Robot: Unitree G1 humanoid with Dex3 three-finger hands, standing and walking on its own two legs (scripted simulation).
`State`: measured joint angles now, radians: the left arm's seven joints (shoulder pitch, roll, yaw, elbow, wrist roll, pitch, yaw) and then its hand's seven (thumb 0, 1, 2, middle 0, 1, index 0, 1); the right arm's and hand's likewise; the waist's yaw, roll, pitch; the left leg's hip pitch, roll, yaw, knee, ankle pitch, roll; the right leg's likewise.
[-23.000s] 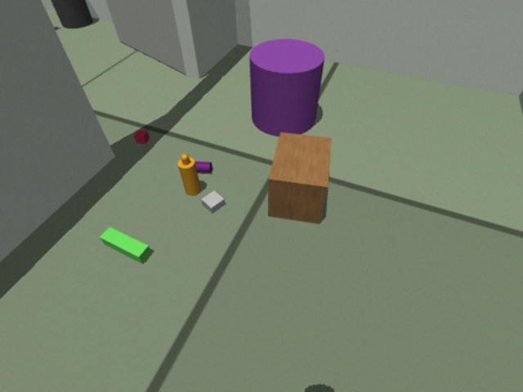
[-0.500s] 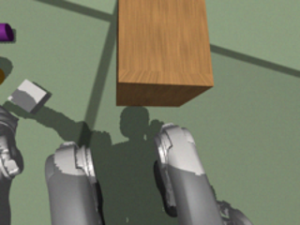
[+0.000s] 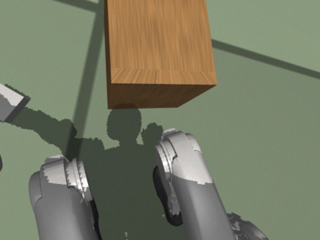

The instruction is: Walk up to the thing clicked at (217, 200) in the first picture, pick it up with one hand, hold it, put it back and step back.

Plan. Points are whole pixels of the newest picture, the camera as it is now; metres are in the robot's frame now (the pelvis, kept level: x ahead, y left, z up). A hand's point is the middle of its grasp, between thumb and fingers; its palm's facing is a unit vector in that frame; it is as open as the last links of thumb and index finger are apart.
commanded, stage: approach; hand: left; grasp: from above
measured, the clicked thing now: (3, 103) +0.49 +0.33 -0.29
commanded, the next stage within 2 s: rest palm in 0.26 s
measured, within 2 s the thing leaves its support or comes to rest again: neither
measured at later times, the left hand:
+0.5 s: hand out of the picture +0.51 +0.32 -0.17, palm faces -0.22 -0.33 -0.92, open 14.3 cm
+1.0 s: hand out of the picture +0.49 +0.32 -0.23, palm faces -0.24 -0.37 -0.90, open 14.3 cm
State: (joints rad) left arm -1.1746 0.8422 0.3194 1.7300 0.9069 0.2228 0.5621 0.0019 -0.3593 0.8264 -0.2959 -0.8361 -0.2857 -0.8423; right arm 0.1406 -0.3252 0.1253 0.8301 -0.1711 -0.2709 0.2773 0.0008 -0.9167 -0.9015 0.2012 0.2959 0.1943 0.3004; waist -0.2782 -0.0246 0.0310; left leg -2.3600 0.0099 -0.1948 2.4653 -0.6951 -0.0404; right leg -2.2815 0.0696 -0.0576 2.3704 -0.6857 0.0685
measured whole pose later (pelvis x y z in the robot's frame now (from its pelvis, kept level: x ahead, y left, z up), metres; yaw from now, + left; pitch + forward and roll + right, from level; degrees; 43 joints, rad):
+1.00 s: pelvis +0.00 +0.01 +0.01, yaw -4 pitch +32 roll -14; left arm -1.33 1.01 0.26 1.78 0.86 0.30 0.64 0.00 -0.59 1.01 -0.12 -0.98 -0.10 -1.00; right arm 0.12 -0.36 0.30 0.70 -0.20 -0.31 0.29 0.00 -0.93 -0.91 0.20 0.30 0.19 0.30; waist -0.42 -0.12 0.19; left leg -2.32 0.02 -0.26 2.47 -0.73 -0.03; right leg -2.22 0.08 -0.12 2.31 -0.69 0.07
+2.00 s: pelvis -0.01 +0.02 +0.02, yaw -7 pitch +30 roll -17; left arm -1.32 1.14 0.22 1.79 0.88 0.26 0.63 0.00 -0.54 0.95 -0.12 -1.02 -0.12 -1.02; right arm 0.14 -0.38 0.38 0.64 -0.21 -0.31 0.29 0.00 -0.95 -0.92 0.20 0.30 0.19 0.30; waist -0.46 -0.16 0.25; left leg -2.32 0.03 -0.29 2.47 -0.72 0.00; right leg -2.17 0.09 -0.15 2.26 -0.66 0.08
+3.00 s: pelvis -0.01 +0.02 +0.02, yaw -7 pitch +30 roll -17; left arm -1.31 1.16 0.24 1.76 0.82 0.28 0.64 0.00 -0.35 0.85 -0.24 -0.90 -0.24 -0.90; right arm 0.13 -0.38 0.39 0.63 -0.21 -0.31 0.29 0.00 -0.93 -0.91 0.20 0.30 0.19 0.30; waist -0.46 -0.17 0.27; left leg -2.31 0.04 -0.30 2.45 -0.72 -0.01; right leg -2.17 0.09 -0.16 2.25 -0.65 0.08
